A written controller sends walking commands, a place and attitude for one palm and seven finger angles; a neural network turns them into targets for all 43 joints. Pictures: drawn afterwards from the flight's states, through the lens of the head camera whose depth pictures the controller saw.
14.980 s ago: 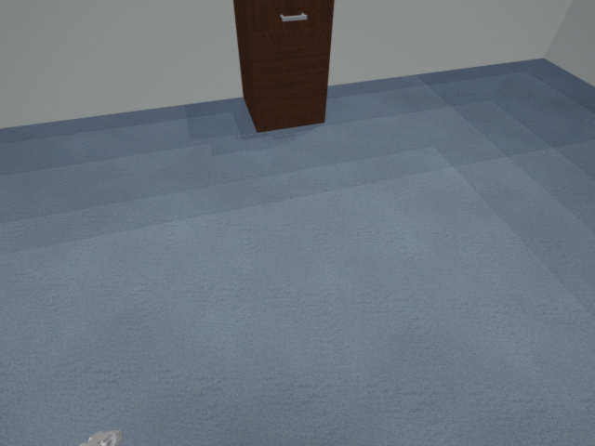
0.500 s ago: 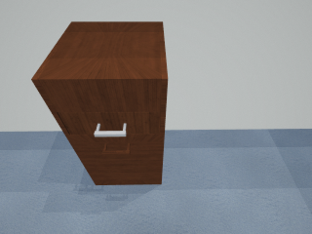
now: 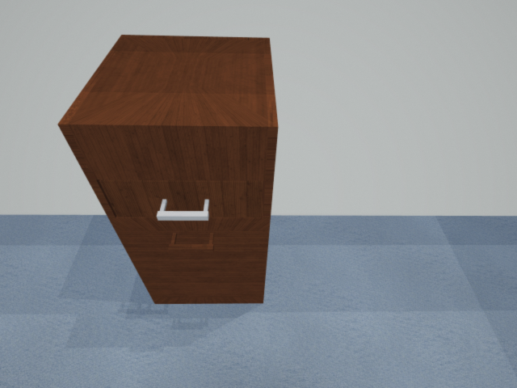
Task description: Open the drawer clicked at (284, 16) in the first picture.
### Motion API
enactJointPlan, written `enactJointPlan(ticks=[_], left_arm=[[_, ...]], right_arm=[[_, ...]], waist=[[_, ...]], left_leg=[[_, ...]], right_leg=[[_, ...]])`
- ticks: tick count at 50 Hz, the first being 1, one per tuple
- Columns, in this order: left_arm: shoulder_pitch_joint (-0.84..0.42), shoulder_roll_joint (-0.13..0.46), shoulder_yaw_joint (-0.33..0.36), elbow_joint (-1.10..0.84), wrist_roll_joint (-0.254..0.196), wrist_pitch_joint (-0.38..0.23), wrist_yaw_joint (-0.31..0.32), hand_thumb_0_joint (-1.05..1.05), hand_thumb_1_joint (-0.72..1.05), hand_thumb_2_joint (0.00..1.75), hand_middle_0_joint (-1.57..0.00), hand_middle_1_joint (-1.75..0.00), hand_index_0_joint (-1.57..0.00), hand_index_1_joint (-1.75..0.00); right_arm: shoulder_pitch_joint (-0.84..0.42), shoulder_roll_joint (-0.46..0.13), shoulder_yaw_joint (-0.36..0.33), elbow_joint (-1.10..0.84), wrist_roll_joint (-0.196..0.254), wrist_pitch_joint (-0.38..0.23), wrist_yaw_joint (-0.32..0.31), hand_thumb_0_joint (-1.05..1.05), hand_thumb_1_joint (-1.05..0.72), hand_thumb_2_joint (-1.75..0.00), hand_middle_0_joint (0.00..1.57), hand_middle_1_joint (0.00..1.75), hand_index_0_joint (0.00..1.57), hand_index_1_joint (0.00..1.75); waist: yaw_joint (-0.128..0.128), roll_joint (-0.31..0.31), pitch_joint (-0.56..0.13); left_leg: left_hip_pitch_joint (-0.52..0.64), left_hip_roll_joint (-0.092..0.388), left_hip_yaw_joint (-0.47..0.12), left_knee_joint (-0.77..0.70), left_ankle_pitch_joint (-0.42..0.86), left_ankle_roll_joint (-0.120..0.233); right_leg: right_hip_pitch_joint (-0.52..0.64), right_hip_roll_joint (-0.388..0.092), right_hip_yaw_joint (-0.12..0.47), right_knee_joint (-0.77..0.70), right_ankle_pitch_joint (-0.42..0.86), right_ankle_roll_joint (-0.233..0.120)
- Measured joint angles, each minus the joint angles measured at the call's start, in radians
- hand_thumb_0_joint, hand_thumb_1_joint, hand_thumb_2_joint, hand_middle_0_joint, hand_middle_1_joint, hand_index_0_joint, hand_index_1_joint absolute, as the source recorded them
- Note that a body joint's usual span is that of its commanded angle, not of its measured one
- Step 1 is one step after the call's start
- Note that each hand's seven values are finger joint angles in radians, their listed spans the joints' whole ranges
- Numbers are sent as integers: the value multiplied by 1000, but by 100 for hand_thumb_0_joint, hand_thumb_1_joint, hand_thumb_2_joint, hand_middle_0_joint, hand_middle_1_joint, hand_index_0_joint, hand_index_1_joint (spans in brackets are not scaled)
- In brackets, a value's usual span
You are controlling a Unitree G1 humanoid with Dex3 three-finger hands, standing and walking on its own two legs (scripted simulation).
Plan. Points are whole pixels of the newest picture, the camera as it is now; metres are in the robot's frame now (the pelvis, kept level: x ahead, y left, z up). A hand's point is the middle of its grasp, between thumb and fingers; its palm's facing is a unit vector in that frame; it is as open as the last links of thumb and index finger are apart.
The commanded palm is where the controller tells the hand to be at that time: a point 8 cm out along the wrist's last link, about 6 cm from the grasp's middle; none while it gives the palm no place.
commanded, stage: raise the hand with hooked fingers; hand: left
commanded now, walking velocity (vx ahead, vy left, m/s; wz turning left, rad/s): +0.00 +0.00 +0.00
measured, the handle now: (184, 209) +0.53 +0.22 -0.13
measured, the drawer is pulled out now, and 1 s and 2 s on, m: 0.00 0.00 0.00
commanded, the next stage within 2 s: move the hooked fingers above the handle in 1.86 s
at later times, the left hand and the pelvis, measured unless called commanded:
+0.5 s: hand (132, 376) +0.15 +0.21 -0.07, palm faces +0.02 -0.08 -1.00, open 9.2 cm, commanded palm +0.16 +0.21 +0.00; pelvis -0.02 -0.03 -0.05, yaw +1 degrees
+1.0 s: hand (129, 281) +0.26 +0.23 +0.02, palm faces +0.12 -0.07 -0.99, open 12.2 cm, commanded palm +0.24 +0.22 +0.07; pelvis +0.03 -0.02 -0.03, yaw +1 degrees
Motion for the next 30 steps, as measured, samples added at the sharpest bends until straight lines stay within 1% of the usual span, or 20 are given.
enactJointPlan(ticks=[1,2,3,4,5,6,7,8,10,11,13,15,18,20,22,23,24,26,28,30], left_arm=[[54,16,-12,-179,46,21,18,1,91,90,-20,-30,-21,-30],[99,37,-24,-341,64,14,53,1,91,89,-20,-30,-21,-30],[126,55,-33,-467,81,6,93,2,90,89,-21,-31,-21,-31],[134,67,-44,-573,102,11,127,2,90,89,-21,-31,-21,-31],[128,76,-54,-656,141,13,158,2,89,88,-21,-32,-21,-32],[111,84,-64,-716,198,7,190,2,87,88,-21,-32,-21,-33],[86,91,-70,-754,265,-1,222,2,86,87,-21,-33,-21,-34],[53,98,-76,-775,344,-9,252,2,84,87,-21,-34,-21,-35],[-10,104,-80,-783,511,-24,309,1,81,85,-20,-36,-21,-37],[-29,100,-81,-781,589,-30,331,1,79,84,-20,-38,-21,-38],[-31,84,-86,-776,729,-42,362,1,75,83,-20,-40,-21,-40],[-5,69,-105,-772,840,-47,380,0,70,81,-21,-43,-21,-43],[44,61,-133,-766,969,-43,401,0,63,78,-22,-47,-22,-47],[71,74,-137,-769,1026,-36,421,0,58,76,-23,-50,-23,-50],[83,104,-127,-785,1059,-36,440,0,53,74,-24,-53,-24,-53],[79,124,-116,-797,1067,-42,449,0,50,73,-24,-55,-25,-55],[70,145,-102,-810,1068,-51,457,0,48,72,-25,-56,-25,-57],[40,179,-70,-834,1052,-66,465,0,43,70,-26,-59,-26,-60],[2,198,-45,-854,1023,-59,460,0,38,68,-26,-62,-27,-63],[-40,200,-32,-860,992,-33,442,0,33,66,-26,-65,-27,-66]], right_arm=[[26,-1,7,-42,9,-42,-16,1,-91,-90,20,30,20,30],[48,-2,10,-72,17,-98,-34,1,-91,-90,20,30,20,30],[60,-6,10,-94,29,-145,-49,1,-91,-90,20,30,20,30],[64,-12,8,-122,37,-178,-59,1,-91,-90,20,30,20,30],[60,-22,7,-149,37,-201,-64,1,-91,-90,20,30,20,30],[47,-34,6,-177,32,-217,-66,1,-91,-90,20,30,20,30],[29,-44,4,-206,24,-223,-64,1,-91,-90,20,30,20,30],[7,-51,0,-237,13,-223,-58,1,-91,-90,20,30,20,30],[-37,-55,-11,-300,-12,-204,-40,1,-91,-90,20,30,20,30],[-58,-55,-15,-330,-22,-185,-29,1,-91,-90,20,30,20,30],[-95,-52,-23,-384,-32,-133,-6,1,-91,-90,20,30,20,30],[-119,-50,-27,-430,-38,-74,11,1,-91,-90,20,30,20,30],[-143,-56,-36,-475,-47,0,23,1,-91,-90,20,30,20,30],[-157,-61,-42,-492,-56,36,23,1,-91,-90,20,30,20,30],[-172,-64,-48,-497,-68,56,19,1,-91,-90,20,30,20,30],[-182,-64,-50,-494,-73,61,16,1,-91,-90,20,30,20,30],[-191,-63,-50,-489,-77,62,12,1,-91,-90,20,30,20,30],[-210,-59,-46,-476,-81,61,6,1,-91,-90,20,30,20,30],[-225,-51,-39,-464,-79,59,4,1,-91,-90,20,30,20,30],[-230,-40,-30,-456,-72,58,3,1,-91,-90,20,30,20,30]], waist=[[14,-8,4],[22,-14,-2],[23,-15,-16],[18,-8,-27],[9,5,-39],[-1,22,-53],[-13,38,-68],[-24,51,-84],[-31,63,-112],[-29,63,-123],[-8,53,-142],[16,32,-158],[57,1,-159],[84,-11,-155],[104,-13,-151],[111,-12,-149],[116,-8,-148],[118,5,-146],[109,26,-148],[96,47,-151]], left_leg=[[-4,-5,10,1,0,2],[-14,-12,16,5,1,2],[-28,-21,19,13,1,3],[-43,-29,17,26,-1,5],[-62,-34,13,43,-4,8],[-87,-36,9,64,-9,9],[-117,-37,6,89,-16,10],[-151,-38,3,115,-23,9],[-217,-37,4,164,-34,5],[-243,-34,9,184,-41,4],[-279,-23,26,215,-51,1],[-308,-15,37,240,-67,-3],[-344,-8,31,278,-84,-12],[-367,-5,17,307,-98,-18],[-393,-1,-3,341,-113,-25],[-404,0,-13,359,-122,-27],[-414,1,-23,377,-131,-30],[-425,2,-42,405,-148,-34],[-425,2,-55,421,-160,-37],[-412,0,-62,416,-165,-40]], right_leg=[[-20,-5,10,28,-8,-10],[-44,-13,14,63,-24,-22],[-69,-23,16,95,-41,-29],[-86,-32,14,119,-53,-26],[-102,-37,10,138,-61,-22],[-124,-39,7,157,-67,-17],[-152,-38,7,180,-76,-15],[-185,-34,11,206,-83,-15],[-256,-23,30,263,-98,-18],[-287,-17,40,288,-103,-19],[-336,-3,63,326,-110,-19],[-375,6,77,359,-121,-24],[-410,14,73,399,-142,-32],[-425,18,58,420,-155,-37],[-439,22,39,442,-170,-43],[-444,23,29,453,-179,-46],[-447,25,18,464,-188,-49],[-446,27,1,480,-203,-54],[-436,28,-12,484,-214,-55],[-419,27,-18,474,-217,-54]])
